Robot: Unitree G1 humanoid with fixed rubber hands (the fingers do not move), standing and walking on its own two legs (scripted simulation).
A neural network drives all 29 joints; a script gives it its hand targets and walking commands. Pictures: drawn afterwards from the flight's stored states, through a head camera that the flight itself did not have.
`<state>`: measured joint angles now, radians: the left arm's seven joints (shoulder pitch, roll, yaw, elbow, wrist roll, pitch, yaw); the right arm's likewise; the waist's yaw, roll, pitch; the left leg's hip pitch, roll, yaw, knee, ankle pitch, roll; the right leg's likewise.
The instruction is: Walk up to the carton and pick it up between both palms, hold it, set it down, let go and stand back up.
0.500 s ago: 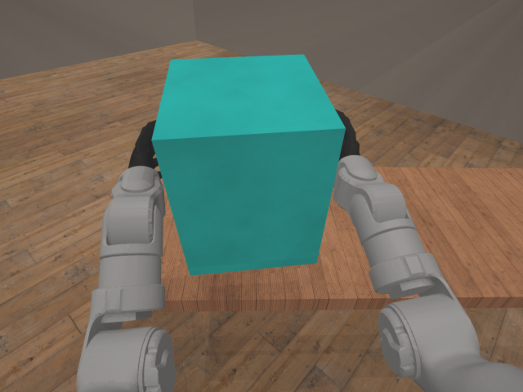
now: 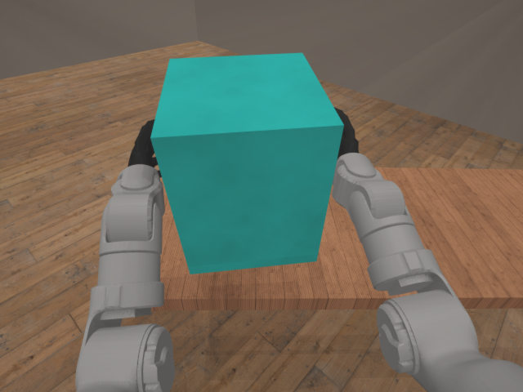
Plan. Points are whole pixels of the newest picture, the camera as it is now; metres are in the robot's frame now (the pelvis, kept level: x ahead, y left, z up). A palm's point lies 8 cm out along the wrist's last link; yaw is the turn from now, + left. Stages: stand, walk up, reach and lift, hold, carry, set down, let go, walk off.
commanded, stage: hold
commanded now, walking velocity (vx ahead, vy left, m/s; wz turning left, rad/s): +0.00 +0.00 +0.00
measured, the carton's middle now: (246, 164) +0.39 +0.01 +0.21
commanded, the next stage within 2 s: set down in 1.58 s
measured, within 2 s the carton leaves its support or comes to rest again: neither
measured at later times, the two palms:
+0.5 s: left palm (144, 171) +0.37 +0.15 +0.21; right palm (343, 159) +0.37 -0.14 +0.22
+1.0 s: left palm (144, 173) +0.37 +0.15 +0.21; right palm (343, 160) +0.37 -0.14 +0.22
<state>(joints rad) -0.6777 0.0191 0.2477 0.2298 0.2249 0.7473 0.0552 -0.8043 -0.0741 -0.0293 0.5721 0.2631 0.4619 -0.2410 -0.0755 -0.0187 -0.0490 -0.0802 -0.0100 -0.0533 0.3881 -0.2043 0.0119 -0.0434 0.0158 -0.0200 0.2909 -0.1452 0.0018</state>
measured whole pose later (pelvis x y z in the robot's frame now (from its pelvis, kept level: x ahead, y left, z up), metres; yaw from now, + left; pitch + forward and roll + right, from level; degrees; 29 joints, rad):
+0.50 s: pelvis +0.00 +0.00 +0.00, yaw +0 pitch -6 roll -1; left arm -0.67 0.02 0.24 0.22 0.23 0.75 0.05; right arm -0.79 -0.08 -0.02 0.55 0.27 0.47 -0.25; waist -0.08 -0.02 -0.05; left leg -0.08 -0.01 -0.06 0.39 -0.21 0.01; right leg -0.04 0.02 -0.02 0.29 -0.15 0.00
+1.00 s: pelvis +0.00 +0.00 +0.00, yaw +0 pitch -6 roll -1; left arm -0.66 0.01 0.25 0.21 0.23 0.75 0.05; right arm -0.79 -0.08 -0.02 0.55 0.28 0.47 -0.25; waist -0.08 -0.02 -0.04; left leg -0.07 -0.01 -0.06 0.39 -0.21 0.01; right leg -0.03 0.02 -0.01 0.29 -0.15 0.00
